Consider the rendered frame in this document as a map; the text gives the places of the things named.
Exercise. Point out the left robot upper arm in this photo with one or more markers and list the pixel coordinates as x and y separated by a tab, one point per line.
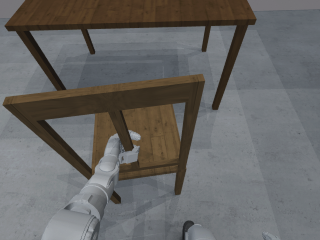
73	225

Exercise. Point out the robot left hand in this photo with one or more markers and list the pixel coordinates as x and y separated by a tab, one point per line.
115	148

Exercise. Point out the right robot thigh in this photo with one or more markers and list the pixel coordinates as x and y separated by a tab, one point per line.
199	233

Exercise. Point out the table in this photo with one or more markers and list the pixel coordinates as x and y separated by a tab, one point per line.
47	15

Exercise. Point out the left robot forearm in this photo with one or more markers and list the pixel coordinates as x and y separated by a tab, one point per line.
95	195

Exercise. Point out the chair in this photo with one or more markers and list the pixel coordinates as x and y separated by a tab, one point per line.
144	107

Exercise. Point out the right robot shin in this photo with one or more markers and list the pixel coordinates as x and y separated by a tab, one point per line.
195	225

